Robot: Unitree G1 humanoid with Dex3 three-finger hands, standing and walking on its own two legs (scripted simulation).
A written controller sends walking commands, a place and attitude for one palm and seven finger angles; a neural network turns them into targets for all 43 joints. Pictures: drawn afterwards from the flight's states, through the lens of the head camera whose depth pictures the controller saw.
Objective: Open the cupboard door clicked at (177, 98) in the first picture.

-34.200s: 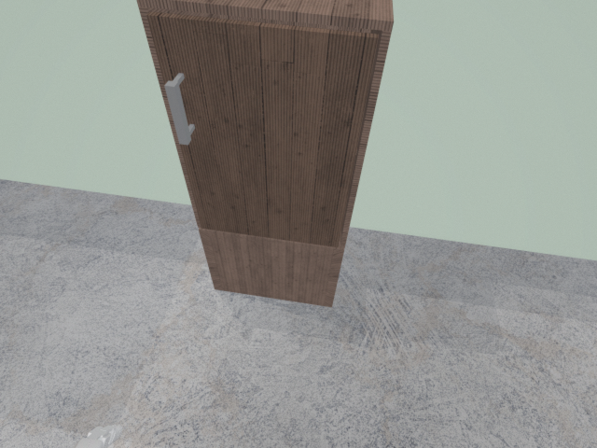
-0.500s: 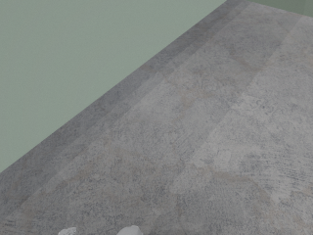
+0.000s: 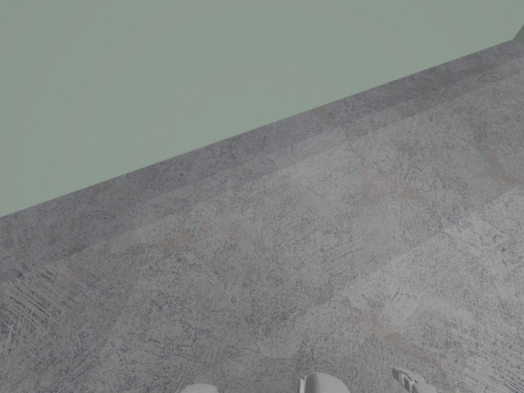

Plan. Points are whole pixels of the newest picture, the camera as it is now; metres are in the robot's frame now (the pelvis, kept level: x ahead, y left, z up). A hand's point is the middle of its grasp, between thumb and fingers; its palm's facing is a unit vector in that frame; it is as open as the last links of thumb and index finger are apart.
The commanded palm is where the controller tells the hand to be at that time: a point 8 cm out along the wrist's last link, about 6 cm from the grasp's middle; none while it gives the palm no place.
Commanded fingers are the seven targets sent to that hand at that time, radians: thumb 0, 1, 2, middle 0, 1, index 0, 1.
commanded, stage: turn to face it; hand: left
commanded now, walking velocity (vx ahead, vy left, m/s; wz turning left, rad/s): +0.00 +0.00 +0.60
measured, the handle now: out of the picture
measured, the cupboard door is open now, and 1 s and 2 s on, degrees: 46 46 46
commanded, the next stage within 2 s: none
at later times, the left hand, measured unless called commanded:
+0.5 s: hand out of the picture +0.04 +0.14 -0.15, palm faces +0.28 -0.93 -0.25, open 7.4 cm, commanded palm none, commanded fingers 0.00 0.90 0.90 -0.20 -0.30 -0.20 -0.30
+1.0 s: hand out of the picture +0.02 +0.18 -0.15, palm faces +0.55 -0.79 -0.29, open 7.4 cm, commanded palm none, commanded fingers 0.00 0.90 0.90 -0.20 -0.30 -0.20 -0.30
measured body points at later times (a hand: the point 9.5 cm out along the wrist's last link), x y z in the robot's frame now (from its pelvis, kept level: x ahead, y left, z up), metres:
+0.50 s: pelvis +0.02 -0.06 +0.01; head +0.08 -0.06 +0.46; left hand +0.02 +0.19 -0.13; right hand +0.17 -0.29 -0.14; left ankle -0.03 +0.07 -0.67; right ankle +0.02 -0.16 -0.73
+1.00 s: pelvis +0.04 -0.07 +0.00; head +0.09 -0.05 +0.45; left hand -0.01 +0.22 -0.12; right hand +0.24 -0.24 -0.15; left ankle -0.01 +0.06 -0.73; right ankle +0.11 -0.18 -0.72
